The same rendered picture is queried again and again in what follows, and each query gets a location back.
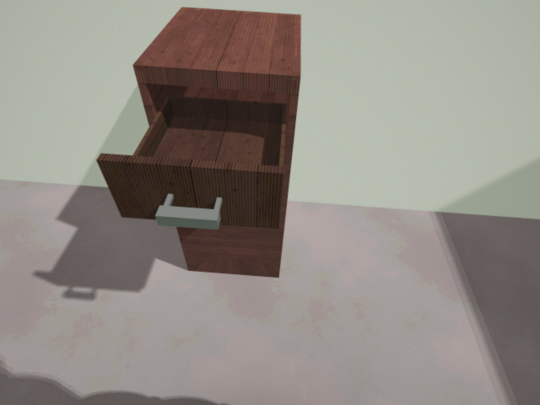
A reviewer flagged drawer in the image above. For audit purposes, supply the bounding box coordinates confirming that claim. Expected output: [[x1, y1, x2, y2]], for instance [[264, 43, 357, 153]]
[[96, 95, 287, 229]]

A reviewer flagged handle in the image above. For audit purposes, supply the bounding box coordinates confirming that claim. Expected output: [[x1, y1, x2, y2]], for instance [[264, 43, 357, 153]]
[[155, 194, 222, 230]]

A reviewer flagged cabinet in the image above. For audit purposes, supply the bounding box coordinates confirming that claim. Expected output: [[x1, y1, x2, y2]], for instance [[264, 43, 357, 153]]
[[133, 7, 301, 278]]

